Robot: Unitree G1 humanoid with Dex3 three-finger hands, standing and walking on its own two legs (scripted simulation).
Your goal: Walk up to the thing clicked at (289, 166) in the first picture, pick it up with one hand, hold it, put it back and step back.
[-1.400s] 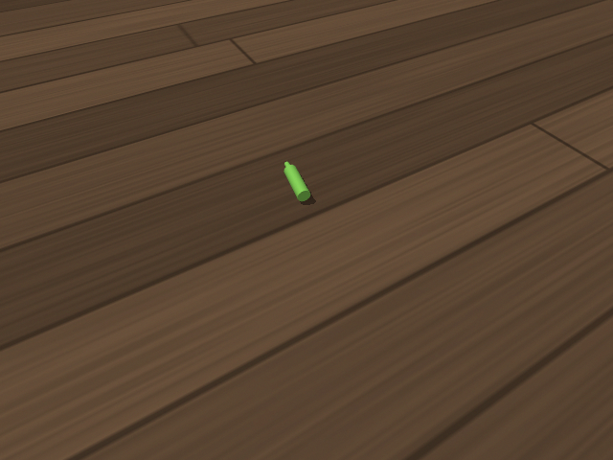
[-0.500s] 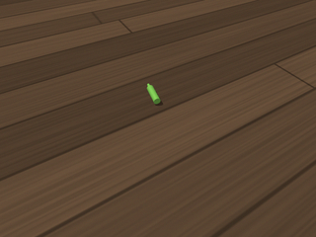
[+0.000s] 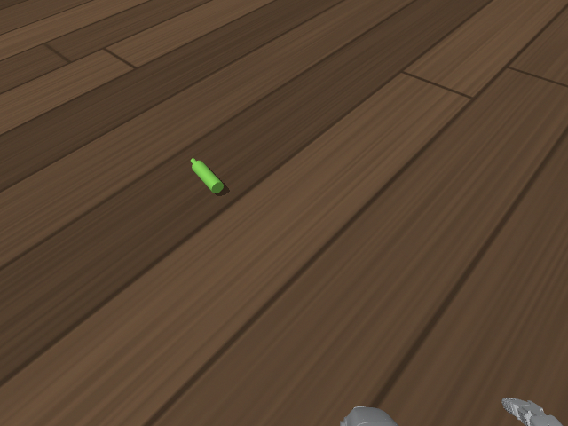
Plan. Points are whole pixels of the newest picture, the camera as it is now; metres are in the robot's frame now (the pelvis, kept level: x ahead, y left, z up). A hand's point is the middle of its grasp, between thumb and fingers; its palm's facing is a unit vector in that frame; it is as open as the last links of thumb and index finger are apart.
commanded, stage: walk up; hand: left
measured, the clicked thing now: (204, 173) +1.31 +0.37 -0.74
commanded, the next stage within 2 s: none
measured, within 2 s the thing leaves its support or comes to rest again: neither
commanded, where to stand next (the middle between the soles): +0.93 +0.60 m, yaw -56 degrees
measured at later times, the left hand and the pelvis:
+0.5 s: hand (81, 319) +0.36 +0.39 -0.16, palm faces -0.29 -0.79 -0.54, open 7.4 cm; pelvis +0.23 +0.11 -0.04, yaw -16 degrees
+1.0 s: hand (91, 202) +0.63 +0.44 -0.13, palm faces -0.39 -0.71 -0.59, open 7.4 cm; pelvis +0.40 +0.21 -0.03, yaw -29 degrees
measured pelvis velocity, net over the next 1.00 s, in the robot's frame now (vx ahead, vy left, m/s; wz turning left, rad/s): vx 0.40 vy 0.21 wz -0.51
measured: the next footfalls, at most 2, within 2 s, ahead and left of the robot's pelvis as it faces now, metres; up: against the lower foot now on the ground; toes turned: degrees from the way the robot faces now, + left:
right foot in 0.10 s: +0.15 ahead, -0.14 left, +0.00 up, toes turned -12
left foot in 0.50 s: +0.42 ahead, +0.22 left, +0.00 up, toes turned -13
